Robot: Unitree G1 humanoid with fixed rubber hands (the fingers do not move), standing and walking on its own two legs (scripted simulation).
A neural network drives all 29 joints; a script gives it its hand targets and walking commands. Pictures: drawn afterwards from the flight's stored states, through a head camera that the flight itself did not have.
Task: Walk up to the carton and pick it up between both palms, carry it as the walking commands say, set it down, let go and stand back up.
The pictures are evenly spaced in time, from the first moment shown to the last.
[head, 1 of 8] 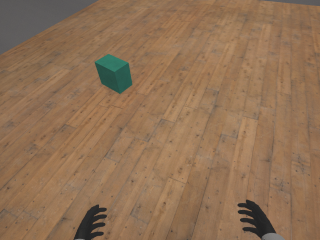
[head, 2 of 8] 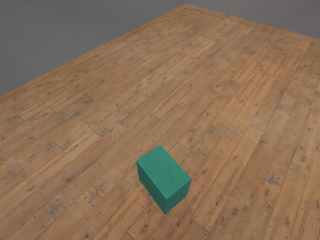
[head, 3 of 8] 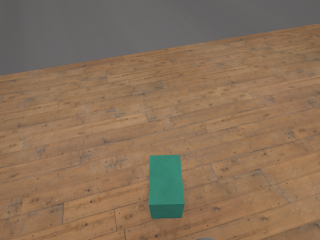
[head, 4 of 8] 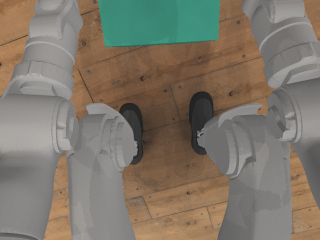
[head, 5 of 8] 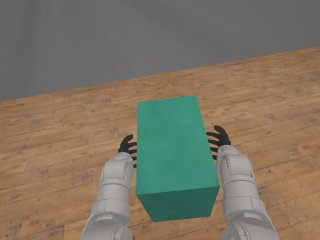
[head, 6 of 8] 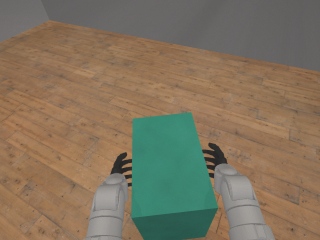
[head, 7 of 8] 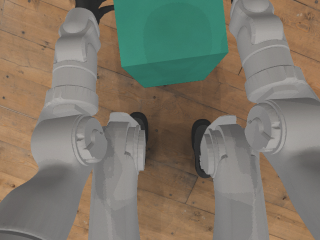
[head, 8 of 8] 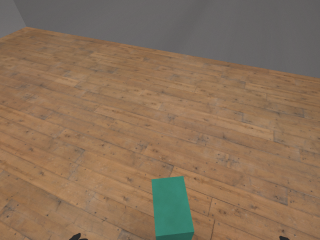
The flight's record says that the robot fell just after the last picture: no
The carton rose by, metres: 0.68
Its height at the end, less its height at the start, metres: +0.00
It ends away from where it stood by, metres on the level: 0.58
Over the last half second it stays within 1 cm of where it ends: yes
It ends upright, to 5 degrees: yes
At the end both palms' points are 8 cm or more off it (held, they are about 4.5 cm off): yes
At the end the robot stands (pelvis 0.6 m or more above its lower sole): yes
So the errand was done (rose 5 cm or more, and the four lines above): yes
